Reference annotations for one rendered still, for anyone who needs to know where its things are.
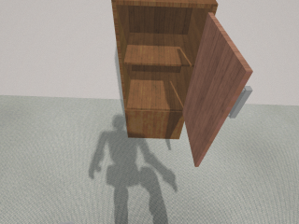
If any cupboard door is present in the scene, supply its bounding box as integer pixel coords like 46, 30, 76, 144
182, 12, 253, 167

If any handle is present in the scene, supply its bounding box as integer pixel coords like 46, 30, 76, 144
227, 86, 253, 119

